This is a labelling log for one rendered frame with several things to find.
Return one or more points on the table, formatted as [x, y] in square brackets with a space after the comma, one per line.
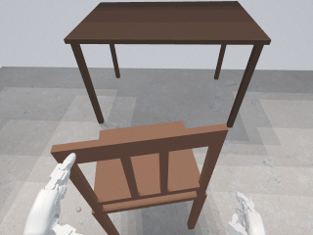
[169, 23]

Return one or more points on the chair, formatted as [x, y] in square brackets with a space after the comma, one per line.
[144, 166]

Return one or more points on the robot left hand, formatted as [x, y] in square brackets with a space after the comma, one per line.
[41, 219]

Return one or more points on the robot right hand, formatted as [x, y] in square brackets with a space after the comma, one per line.
[252, 222]

